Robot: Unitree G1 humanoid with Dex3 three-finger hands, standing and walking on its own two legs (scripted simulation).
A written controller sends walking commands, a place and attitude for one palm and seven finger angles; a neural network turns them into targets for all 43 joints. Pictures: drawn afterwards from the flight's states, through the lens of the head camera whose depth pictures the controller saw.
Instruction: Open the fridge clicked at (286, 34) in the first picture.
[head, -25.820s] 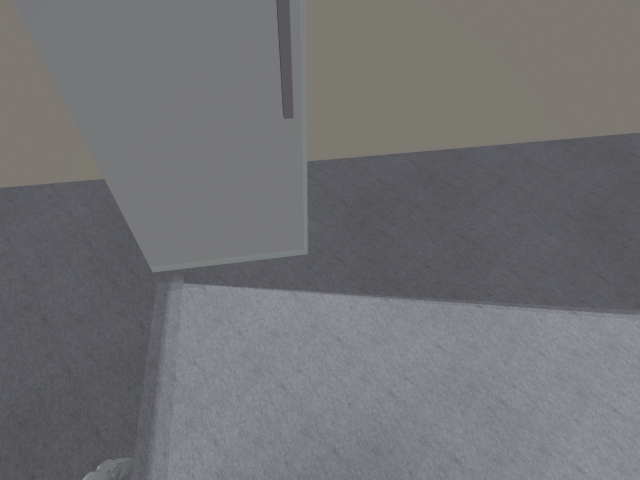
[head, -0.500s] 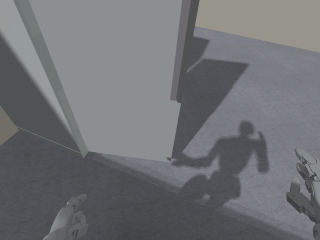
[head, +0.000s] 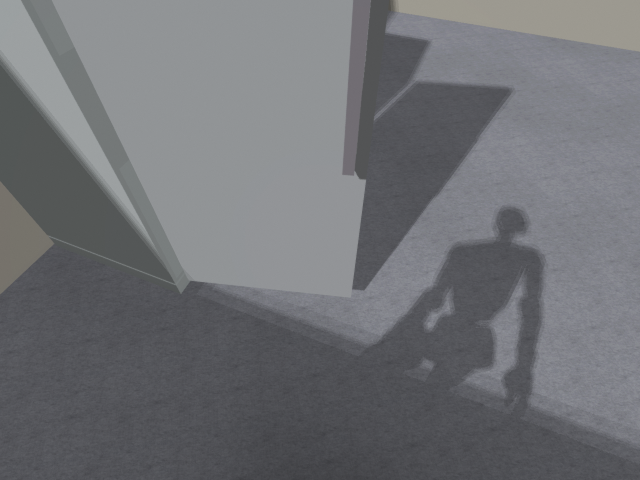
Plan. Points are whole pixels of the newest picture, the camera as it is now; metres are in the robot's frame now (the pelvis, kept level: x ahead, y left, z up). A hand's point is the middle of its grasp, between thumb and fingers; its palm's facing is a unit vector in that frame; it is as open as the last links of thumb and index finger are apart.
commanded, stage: let the arm hang, fingers relaxed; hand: right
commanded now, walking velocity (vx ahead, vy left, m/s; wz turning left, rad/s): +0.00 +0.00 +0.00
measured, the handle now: (357, 57) +0.72 -0.02 +0.16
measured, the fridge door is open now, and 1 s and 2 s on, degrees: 75 75 75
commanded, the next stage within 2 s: look to check the result in 0.52 s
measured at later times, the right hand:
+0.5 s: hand out of the picture +0.09 -0.22 -0.16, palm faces -0.02 +0.96 -0.27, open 7.4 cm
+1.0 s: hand out of the picture +0.10 -0.23 -0.15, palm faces -0.02 +0.95 -0.32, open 7.4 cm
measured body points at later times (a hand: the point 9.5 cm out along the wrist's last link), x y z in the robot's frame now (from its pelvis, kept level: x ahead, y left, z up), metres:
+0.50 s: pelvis +0.01 +0.00 +0.00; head +0.03 +0.00 +0.45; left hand +0.07 +0.27 -0.14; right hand +0.09 -0.27 -0.14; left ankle +0.00 +0.11 -0.74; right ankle +0.05 -0.09 -0.74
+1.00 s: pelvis +0.04 +0.01 +0.01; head +0.06 +0.01 +0.46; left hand +0.11 +0.29 -0.13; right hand +0.10 -0.28 -0.13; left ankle +0.00 +0.11 -0.74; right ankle +0.05 -0.09 -0.74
